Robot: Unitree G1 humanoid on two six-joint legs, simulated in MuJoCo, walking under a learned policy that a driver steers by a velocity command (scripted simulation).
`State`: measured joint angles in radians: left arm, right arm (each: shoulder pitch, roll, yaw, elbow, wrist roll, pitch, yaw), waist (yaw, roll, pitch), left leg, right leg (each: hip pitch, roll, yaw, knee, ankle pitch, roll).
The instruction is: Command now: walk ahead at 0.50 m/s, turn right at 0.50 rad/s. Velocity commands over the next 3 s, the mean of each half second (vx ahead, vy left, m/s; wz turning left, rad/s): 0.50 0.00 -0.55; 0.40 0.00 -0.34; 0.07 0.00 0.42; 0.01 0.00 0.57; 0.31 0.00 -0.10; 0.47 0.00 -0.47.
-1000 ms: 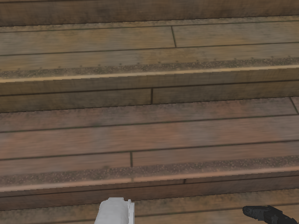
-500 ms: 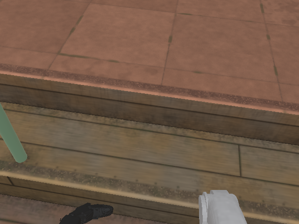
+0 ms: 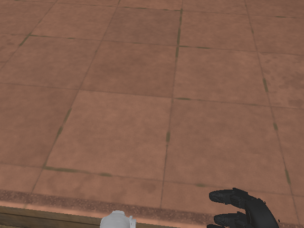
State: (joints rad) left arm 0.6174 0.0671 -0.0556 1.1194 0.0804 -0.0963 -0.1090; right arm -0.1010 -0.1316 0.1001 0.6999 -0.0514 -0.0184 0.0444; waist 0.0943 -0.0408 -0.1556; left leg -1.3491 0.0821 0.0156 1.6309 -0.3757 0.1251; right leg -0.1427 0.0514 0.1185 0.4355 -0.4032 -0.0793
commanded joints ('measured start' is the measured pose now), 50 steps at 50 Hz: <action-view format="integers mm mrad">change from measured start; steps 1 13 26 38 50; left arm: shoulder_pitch -136 -416 -1011 -303 -392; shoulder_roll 227 38 93 178 283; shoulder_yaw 36 43 -35 81 106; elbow -145 -202 -492 -129 -250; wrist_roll -49 -43 -53 -51 -69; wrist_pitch -49 34 94 8 -73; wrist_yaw -10 10 8 69 53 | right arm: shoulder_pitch -159 298 727 433 171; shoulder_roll -19 62 -39 -20 -124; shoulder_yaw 0 -71 -31 -89 -126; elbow -109 303 470 227 147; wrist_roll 12 -9 -98 -26 15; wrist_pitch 13 -60 -65 -111 -86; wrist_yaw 16 -32 3 32 42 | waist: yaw -121 -43 -169 -65 -110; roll -132 30 81 15 -12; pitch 81 68 124 34 104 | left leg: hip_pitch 661 965 1243 371 831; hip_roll -99 182 185 -108 9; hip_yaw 151 -200 215 -276 4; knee -188 -1238 -1614 381 -847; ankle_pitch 75 153 400 373 467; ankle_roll -74 112 87 -9 -188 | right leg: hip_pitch -389 -1033 -1175 -279 -273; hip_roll -257 -93 -177 -179 -164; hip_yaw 184 77 -242 572 -107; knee -252 1566 1120 67 -82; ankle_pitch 1065 321 279 -75 735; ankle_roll -229 -200 -200 -272 -91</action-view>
